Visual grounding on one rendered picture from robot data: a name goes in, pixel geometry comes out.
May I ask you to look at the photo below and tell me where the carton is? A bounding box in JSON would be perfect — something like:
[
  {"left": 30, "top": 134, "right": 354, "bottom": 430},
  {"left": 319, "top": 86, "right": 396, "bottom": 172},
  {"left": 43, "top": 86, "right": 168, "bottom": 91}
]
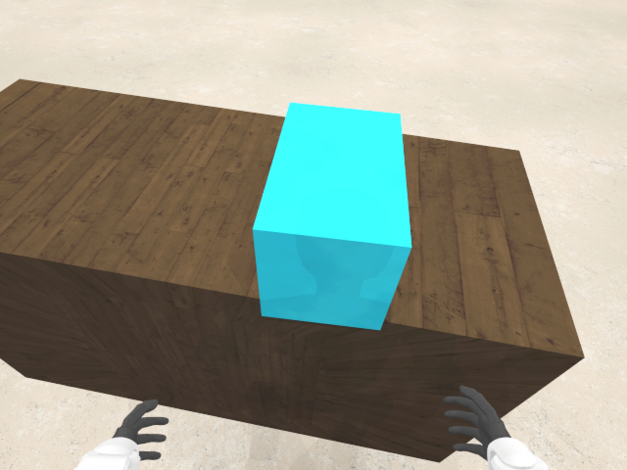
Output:
[{"left": 253, "top": 103, "right": 411, "bottom": 330}]

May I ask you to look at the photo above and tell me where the left robot hand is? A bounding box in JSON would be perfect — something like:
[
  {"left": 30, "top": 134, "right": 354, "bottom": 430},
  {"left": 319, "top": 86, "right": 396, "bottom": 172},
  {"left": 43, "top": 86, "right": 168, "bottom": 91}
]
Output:
[{"left": 113, "top": 399, "right": 169, "bottom": 461}]

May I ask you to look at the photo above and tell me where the right robot forearm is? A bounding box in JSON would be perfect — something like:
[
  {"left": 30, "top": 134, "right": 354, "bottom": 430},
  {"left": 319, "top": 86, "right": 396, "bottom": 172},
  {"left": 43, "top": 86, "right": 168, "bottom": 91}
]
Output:
[{"left": 487, "top": 438, "right": 549, "bottom": 470}]

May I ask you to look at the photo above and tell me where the pedestal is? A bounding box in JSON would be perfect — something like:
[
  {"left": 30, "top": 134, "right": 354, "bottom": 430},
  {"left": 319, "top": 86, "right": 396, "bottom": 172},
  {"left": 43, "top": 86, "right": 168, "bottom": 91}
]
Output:
[{"left": 0, "top": 79, "right": 585, "bottom": 463}]

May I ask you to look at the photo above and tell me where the left robot forearm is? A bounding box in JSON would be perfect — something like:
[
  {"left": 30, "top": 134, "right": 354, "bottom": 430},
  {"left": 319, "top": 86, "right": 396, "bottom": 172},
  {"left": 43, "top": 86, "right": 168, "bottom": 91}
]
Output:
[{"left": 73, "top": 438, "right": 141, "bottom": 470}]

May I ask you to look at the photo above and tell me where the right robot hand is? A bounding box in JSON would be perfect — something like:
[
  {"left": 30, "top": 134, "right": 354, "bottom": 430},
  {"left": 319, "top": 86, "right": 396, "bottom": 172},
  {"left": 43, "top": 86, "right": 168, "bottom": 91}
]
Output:
[{"left": 444, "top": 386, "right": 511, "bottom": 461}]

